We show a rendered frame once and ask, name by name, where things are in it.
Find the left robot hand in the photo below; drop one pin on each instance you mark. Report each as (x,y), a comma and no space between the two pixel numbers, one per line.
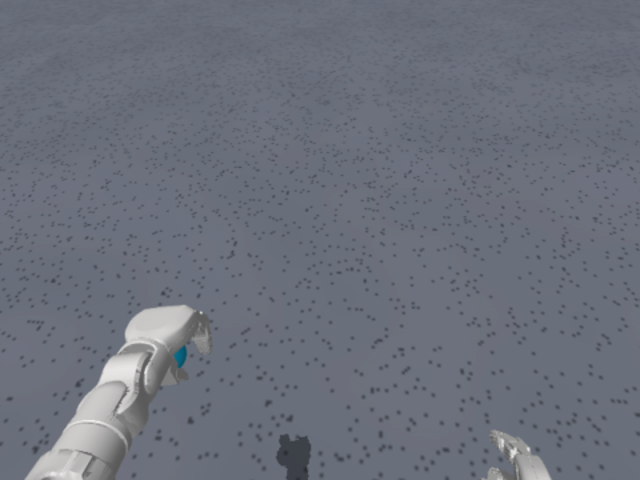
(173,327)

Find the ball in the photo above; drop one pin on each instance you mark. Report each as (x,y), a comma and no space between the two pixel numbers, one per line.
(180,356)

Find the right robot hand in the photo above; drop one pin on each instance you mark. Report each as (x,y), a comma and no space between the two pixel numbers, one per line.
(526,466)

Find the left robot arm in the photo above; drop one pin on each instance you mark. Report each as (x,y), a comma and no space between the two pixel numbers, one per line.
(99,436)

